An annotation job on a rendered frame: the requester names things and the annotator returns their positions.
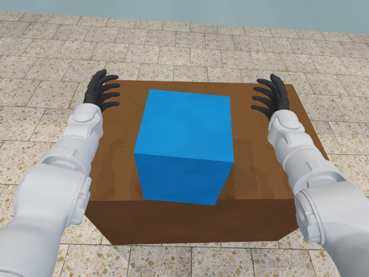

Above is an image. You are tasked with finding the robot left upper arm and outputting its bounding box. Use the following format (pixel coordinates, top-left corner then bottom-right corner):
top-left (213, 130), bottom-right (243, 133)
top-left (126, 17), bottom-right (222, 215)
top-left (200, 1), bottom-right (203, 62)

top-left (0, 163), bottom-right (92, 277)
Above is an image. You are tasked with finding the robot right hand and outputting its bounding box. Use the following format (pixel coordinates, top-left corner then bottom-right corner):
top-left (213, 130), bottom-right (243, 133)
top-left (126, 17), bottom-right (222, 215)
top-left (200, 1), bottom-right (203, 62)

top-left (251, 74), bottom-right (289, 121)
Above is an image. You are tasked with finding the carton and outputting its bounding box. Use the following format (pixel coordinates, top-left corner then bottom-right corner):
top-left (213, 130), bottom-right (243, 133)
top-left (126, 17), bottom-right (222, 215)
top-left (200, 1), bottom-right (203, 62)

top-left (133, 89), bottom-right (234, 205)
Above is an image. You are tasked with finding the robot right upper arm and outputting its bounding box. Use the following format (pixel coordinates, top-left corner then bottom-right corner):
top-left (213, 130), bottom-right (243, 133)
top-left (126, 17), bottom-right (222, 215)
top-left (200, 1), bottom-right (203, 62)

top-left (294, 181), bottom-right (369, 277)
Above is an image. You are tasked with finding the robot left hand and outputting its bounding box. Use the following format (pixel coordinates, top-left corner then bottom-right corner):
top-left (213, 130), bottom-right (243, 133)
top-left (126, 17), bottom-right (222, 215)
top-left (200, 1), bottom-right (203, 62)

top-left (83, 69), bottom-right (120, 113)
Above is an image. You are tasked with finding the pedestal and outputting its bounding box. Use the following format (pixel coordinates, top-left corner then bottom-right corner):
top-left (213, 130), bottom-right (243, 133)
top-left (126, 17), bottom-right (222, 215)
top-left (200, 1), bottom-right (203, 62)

top-left (84, 80), bottom-right (329, 245)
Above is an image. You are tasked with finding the left robot forearm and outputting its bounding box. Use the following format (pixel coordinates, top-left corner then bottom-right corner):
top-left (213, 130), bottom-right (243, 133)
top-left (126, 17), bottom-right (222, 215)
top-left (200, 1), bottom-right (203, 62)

top-left (13, 103), bottom-right (103, 216)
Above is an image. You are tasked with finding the right robot forearm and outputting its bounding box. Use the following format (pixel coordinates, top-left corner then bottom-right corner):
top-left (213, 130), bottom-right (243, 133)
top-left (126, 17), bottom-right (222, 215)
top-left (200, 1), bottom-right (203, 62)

top-left (267, 110), bottom-right (369, 207)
